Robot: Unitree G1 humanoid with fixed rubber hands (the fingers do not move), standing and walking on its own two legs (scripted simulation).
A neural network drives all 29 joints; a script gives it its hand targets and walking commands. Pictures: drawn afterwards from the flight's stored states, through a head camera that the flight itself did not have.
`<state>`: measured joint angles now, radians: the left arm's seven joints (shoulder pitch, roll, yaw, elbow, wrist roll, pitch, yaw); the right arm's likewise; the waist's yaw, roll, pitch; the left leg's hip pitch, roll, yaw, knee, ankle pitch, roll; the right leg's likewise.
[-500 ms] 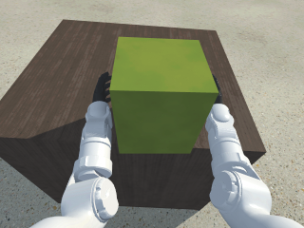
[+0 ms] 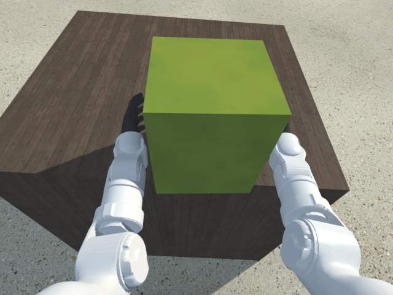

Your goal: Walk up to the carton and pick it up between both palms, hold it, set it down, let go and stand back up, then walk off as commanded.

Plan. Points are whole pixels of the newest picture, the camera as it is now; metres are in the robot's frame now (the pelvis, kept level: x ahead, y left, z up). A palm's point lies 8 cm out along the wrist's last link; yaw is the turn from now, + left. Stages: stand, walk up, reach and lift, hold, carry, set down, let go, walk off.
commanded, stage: set down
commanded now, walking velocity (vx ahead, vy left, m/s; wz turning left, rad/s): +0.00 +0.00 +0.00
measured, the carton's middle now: (205, 122) +0.42 +0.03 +0.11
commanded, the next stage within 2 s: none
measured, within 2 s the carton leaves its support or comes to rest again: neither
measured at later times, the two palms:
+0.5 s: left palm (117, 136) +0.39 +0.21 +0.08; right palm (301, 124) +0.45 -0.18 +0.10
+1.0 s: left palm (107, 160) +0.32 +0.21 +0.09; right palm (316, 167) +0.35 -0.19 +0.09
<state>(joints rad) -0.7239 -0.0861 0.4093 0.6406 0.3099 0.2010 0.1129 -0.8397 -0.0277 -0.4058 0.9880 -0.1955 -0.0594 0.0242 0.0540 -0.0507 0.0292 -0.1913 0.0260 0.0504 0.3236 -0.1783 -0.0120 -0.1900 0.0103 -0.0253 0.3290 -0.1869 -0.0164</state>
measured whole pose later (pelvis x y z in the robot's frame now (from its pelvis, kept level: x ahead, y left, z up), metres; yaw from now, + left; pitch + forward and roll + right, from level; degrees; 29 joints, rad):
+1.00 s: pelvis -0.05 -0.03 -0.01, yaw +2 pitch +6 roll +1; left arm -0.59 0.23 0.11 0.53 -0.18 0.30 0.13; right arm -0.61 -0.29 0.00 0.70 0.34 0.17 0.01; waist 0.03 -0.07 -0.06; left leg -0.38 0.03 -0.01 0.40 -0.12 -0.05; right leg -0.39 0.02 -0.06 0.47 -0.18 -0.06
